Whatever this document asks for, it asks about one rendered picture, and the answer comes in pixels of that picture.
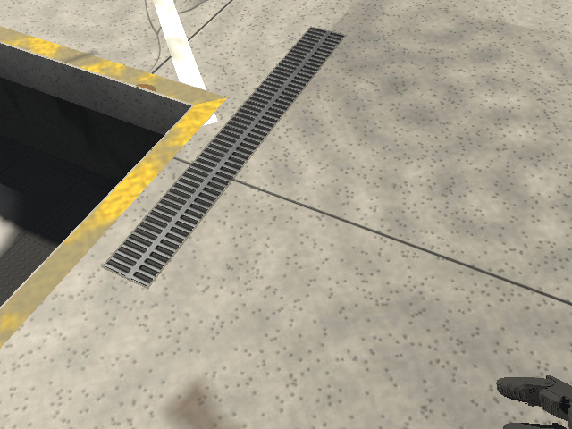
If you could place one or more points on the right robot hand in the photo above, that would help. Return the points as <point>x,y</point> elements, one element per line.
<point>553,395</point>

